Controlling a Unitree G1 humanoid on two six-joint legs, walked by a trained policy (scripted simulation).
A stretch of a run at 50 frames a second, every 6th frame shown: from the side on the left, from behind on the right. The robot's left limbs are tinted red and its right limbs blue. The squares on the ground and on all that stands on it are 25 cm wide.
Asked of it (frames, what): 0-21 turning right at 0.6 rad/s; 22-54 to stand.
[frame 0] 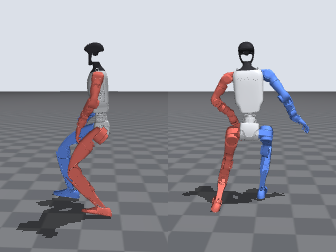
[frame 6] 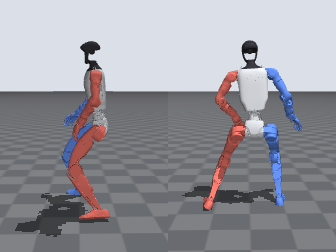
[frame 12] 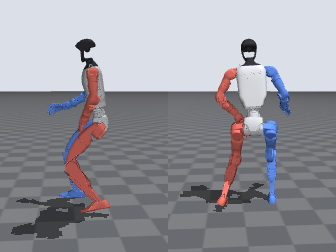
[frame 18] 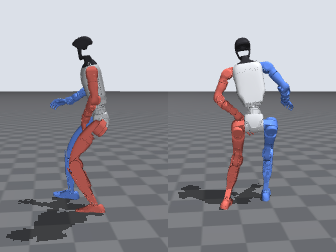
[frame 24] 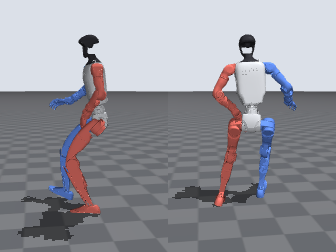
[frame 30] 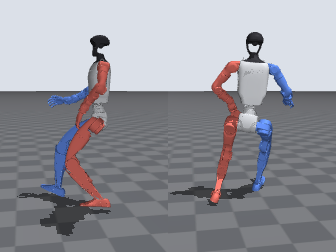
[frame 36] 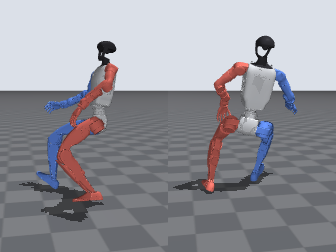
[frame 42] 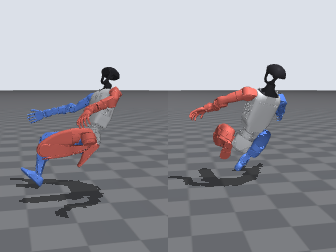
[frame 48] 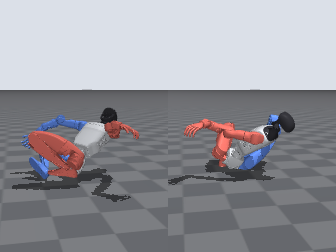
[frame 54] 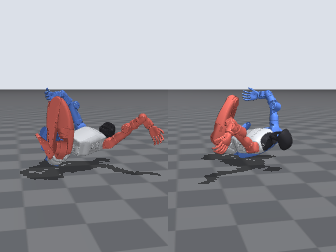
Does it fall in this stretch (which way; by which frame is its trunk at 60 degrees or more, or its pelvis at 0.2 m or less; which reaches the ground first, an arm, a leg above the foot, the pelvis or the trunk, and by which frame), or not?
yes: goes over backward and to its right; its trunk at 60 degrees or more by frame 48; the right leg reaches the ground first, by frame 48
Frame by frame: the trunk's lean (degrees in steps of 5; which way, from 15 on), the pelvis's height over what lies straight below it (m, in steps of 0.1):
0: 5, 0.6
6: 10, 0.7
12: 10, 0.7
18: 20 forward and to its left, 0.7
24: 10, 0.7
30: 5, 0.7
36: 15 backward and to its right, 0.6
42: 30 backward and to its right, 0.4
48: 60 backward and to its right, 0.2
54: 85 backward and to its right, 0.1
